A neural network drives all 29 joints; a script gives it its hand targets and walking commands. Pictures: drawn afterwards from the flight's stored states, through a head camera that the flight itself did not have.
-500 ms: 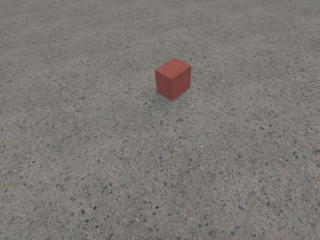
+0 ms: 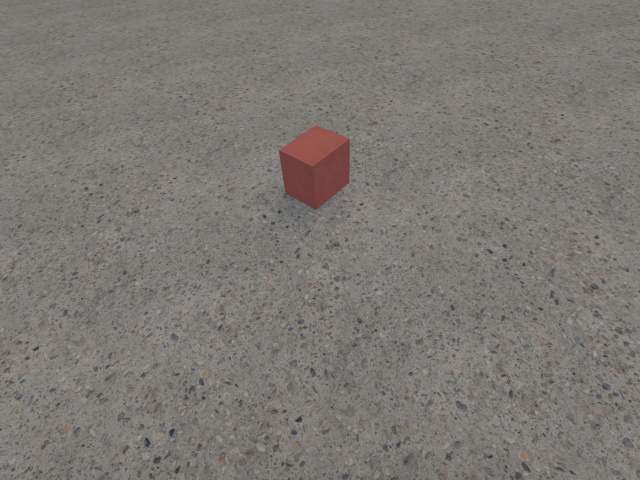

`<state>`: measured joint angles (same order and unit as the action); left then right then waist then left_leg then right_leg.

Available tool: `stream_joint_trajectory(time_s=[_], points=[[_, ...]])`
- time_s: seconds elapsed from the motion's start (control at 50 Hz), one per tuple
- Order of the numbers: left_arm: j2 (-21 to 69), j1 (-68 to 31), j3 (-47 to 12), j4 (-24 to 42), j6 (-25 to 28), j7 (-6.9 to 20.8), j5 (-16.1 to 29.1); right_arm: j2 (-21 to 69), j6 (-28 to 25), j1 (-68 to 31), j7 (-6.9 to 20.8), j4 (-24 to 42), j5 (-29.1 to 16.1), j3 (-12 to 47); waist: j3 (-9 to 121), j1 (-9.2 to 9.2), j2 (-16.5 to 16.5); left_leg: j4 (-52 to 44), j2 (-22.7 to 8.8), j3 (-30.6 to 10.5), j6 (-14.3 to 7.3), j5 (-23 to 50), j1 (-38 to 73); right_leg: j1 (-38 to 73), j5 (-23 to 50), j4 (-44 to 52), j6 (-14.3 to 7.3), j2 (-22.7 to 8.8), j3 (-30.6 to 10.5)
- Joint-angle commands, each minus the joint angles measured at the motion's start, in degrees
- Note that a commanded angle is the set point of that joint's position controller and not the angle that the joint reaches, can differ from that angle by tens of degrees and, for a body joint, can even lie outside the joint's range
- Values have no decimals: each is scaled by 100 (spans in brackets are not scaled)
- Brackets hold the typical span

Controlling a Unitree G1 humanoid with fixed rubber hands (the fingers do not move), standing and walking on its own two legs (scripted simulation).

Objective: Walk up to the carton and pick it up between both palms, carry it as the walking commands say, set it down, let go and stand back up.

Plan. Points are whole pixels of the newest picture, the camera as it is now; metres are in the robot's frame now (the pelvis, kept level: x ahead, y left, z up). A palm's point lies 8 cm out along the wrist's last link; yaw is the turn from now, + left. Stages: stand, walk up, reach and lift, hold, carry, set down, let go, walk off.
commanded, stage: walk up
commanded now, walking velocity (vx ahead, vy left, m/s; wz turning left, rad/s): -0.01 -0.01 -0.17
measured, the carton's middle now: (316, 167) +1.57 +0.05 -0.65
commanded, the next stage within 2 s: none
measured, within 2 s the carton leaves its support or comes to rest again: neither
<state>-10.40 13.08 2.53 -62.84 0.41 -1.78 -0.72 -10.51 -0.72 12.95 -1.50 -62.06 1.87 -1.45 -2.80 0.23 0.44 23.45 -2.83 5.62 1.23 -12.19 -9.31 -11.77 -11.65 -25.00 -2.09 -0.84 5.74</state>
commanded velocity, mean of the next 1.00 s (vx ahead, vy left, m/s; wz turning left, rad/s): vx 0.06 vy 0.03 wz -0.13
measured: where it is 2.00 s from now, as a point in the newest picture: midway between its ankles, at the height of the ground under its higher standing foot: outside the picture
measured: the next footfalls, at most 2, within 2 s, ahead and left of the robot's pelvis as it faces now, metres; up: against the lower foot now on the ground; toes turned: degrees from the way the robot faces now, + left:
left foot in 1.16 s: +0.21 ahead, +0.16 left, +0.00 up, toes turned +1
right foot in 1.54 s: +0.22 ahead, -0.05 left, +0.00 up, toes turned -10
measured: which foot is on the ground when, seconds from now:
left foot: down 0.00-0.84, up 0.86-1.00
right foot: down 0.00-1.00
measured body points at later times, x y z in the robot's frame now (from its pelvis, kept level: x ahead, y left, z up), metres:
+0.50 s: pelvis +0.00 +0.00 -0.01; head +0.03 -0.01 +0.44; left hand +0.09 +0.25 -0.15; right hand +0.03 -0.25 -0.16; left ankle +0.00 +0.13 -0.74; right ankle +0.02 -0.09 -0.74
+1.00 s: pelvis +0.08 +0.03 +0.00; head +0.10 +0.01 +0.45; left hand +0.11 +0.28 -0.14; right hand +0.15 -0.24 -0.14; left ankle +0.08 +0.16 -0.70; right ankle +0.03 -0.07 -0.74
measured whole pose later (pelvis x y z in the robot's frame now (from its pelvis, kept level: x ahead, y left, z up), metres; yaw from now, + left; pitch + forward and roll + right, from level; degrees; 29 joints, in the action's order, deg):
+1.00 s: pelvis +0.08 +0.03 +0.00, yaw -8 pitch +0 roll +1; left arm -11.7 16.6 2.6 -61.0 2.0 -2.2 -1.4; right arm -14.3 0.3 9.0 -0.1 -54.5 1.0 -1.7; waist -2.3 2.1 0.8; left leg 46.3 -1.9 2.8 0.1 -22.1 -20.1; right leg -7.1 -14.9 -22.0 -1.7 -1.3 3.8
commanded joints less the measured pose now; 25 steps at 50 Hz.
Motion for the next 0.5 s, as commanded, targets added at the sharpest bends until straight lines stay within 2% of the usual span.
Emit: stream_joint_trajectory(time_s=[0.0, 0.16, 0.24, 0.32, 0.4, 0.44, 0.46, 0.48], points=[[-665, -23, 113, 233, 38, -8, 6, -437, -42, 299, -10, 94, 10, -60, -59, -54, -335, -292, -346, -311, -87, 43, -124, -205, -400, 878, -37, -889, -1093], [-600, -86, 112, 417, 24, 32, 32, -600, -45, 264, -30, 241, 30, -46, -45, -17, 44, -681, -641, -460, -177, -319, -175, -334, -338, 293, 16, -576, -783], [-623, -103, 114, 499, 13, 45, 27, -665, -17, 222, -40, 361, 22, -56, -49, -3, 67, -631, -693, -365, -210, -470, -158, -457, -326, 146, -17, -523, -799], [-760, -125, 121, 593, 22, 39, 10, -637, 6, 218, -36, 478, 0, -53, 29, -18, -211, -163, -502, -142, -164, -286, -120, -551, -80, 332, -134, -682, -1244], [-1026, -65, 157, 686, 24, 26, -11, -622, 26, 261, -27, 595, -41, -64, 249, 5, -622, 553, -200, -37, -46, -315, -227, -434, 434, 704, -344, -984, -2056], [-1079, -202, 183, 777, -6, 17, 23, -591, 30, 361, -30, 666, -73, -33, 319, -28, -684, 660, -118, -85, -63, -402, -344, -327, 629, 703, -392, -1025, -2167], [-1102, -385, 293, 743, -43, -1, 36, -590, 14, 334, -24, 672, -17, -28, 317, -91, -717, 467, -214, -154, -113, -188, -150, -508, 568, 595, -339, -841, -1865], [-1114, 54, 195, 675, -44, -15, -8, -653, 34, 375, 40, 672, -24, -26, 528, 64, -273, 594, 35, -88, -136, -814, -329, -157, -875, 913, -364, -1062, -2328]])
